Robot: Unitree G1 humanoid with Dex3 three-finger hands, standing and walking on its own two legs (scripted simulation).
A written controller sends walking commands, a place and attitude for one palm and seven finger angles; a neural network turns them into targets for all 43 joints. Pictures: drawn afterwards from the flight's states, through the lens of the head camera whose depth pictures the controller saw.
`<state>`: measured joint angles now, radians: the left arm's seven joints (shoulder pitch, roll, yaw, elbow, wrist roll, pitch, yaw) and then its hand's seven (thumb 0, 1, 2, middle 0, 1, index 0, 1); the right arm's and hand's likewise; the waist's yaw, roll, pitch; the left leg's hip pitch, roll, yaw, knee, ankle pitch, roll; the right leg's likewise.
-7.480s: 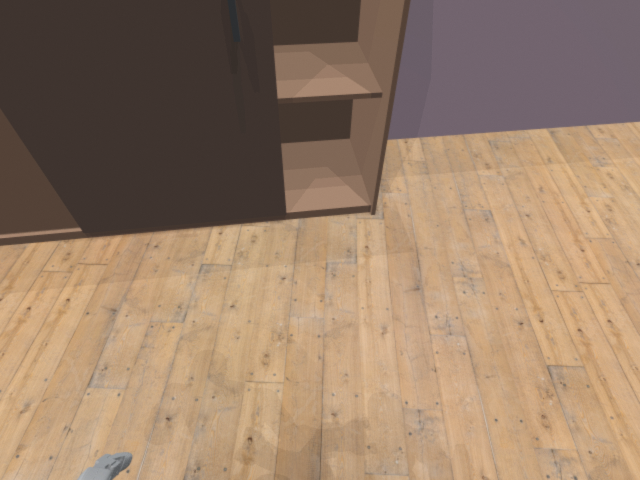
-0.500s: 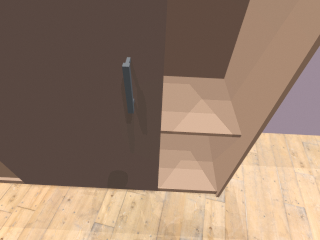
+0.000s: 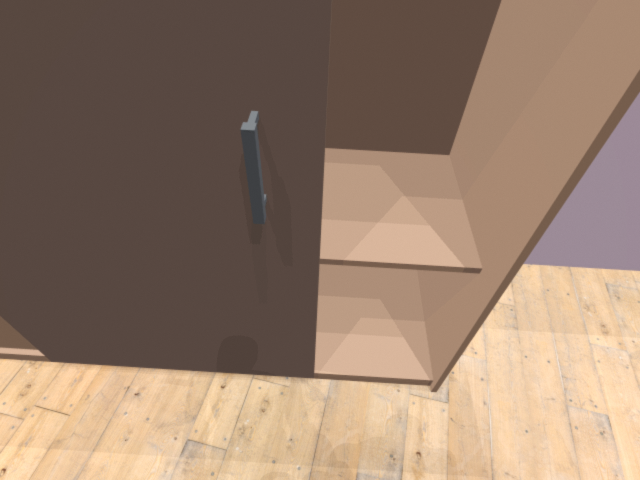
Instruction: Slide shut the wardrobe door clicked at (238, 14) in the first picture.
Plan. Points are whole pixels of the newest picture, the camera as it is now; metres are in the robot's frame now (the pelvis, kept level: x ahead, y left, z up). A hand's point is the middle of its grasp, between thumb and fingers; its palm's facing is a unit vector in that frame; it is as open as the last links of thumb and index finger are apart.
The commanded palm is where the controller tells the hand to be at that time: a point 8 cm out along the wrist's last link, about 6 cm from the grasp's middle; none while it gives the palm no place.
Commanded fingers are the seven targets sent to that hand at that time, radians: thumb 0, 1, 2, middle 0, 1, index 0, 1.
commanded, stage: raise the hand with hooked fingers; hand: left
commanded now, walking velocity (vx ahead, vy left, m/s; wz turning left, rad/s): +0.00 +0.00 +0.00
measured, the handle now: (256, 170) +0.52 +0.14 +0.11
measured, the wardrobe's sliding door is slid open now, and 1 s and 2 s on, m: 0.38 0.38 0.38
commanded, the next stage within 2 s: none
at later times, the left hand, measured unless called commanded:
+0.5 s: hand out of the picture +0.13 +0.16 -0.04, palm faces +0.11 -0.99 -0.04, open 9.0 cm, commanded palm +0.13 +0.22 -0.01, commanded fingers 0.00 0.29 0.64 -0.24 -0.69 -0.24 -0.69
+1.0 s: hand (149, 383) +0.21 +0.21 +0.05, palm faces +0.07 -0.99 -0.09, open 12.1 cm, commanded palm +0.17 +0.26 +0.06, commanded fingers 0.00 -0.29 0.39 -0.28 -1.07 -0.28 -1.07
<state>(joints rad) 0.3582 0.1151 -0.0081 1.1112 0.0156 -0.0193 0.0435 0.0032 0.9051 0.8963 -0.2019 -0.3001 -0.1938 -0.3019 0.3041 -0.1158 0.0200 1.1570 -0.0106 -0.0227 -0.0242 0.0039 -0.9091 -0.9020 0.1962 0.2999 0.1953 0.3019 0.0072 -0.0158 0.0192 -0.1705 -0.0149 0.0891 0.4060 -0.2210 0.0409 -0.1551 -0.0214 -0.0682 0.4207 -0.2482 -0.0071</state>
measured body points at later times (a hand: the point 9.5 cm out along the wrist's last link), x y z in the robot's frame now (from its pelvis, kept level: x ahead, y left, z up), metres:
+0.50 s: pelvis -0.03 -0.04 -0.06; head +0.00 -0.03 +0.39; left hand +0.12 +0.22 -0.03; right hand +0.22 -0.27 -0.09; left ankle +0.00 +0.09 -0.74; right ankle -0.01 -0.11 -0.74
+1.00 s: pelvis -0.02 -0.03 -0.04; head +0.00 -0.05 +0.41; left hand +0.20 +0.26 +0.06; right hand +0.13 -0.30 -0.12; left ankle +0.00 +0.09 -0.74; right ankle -0.01 -0.11 -0.74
